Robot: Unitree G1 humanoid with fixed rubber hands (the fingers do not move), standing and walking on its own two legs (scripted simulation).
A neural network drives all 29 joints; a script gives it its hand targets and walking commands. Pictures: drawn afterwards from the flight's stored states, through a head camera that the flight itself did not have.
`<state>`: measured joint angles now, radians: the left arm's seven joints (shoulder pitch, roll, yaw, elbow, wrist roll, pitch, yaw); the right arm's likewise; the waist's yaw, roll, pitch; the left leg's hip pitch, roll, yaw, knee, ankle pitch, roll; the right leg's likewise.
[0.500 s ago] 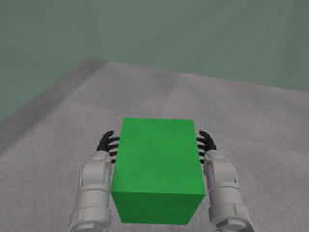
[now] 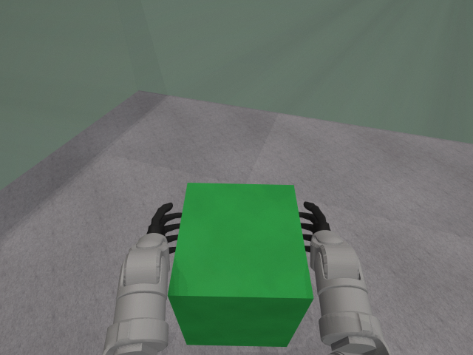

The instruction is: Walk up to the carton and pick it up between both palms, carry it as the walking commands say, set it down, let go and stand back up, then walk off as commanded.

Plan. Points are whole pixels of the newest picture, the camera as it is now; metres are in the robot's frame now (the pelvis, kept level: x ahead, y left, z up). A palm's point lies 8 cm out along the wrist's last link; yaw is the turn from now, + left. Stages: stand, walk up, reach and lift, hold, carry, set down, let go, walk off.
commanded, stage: hold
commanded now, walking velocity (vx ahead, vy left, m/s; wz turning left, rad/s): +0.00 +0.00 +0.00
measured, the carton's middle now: (238, 267) +0.29 +0.00 -0.02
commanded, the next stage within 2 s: carry in 0.50 s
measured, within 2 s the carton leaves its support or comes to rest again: neither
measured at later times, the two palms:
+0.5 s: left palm (156, 243) +0.29 +0.15 +0.06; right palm (319, 242) +0.29 -0.14 +0.05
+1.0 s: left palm (183, 245) +0.28 +0.09 +0.07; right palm (355, 238) +0.27 -0.20 +0.08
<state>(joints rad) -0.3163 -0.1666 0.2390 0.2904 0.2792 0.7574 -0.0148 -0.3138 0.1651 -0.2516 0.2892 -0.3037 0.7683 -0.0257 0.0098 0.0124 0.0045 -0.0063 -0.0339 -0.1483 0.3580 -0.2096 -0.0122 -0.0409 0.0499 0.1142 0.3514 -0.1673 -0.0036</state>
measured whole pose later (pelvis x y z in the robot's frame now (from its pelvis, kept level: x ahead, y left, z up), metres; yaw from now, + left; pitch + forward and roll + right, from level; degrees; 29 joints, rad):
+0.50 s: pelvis +0.00 +0.00 +0.00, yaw +0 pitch -7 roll +0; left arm -0.30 -0.16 0.22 0.28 0.28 0.77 -0.01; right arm -0.30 0.16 -0.23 0.28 -0.30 0.78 -0.03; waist 0.01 0.01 -0.02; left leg -0.03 -0.04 -0.13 0.37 -0.22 -0.01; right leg -0.06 0.04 0.12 0.36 -0.17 0.00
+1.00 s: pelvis -0.01 -0.05 -0.02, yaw -1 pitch +5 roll +0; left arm -0.18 -0.14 0.09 -0.32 0.11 1.10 0.09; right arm -0.21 0.14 -0.11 -0.27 -0.09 1.09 -0.12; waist -0.01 -0.04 -0.11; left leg -0.37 0.03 0.10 0.60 -0.28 0.02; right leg -0.45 0.10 0.00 0.63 -0.27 -0.07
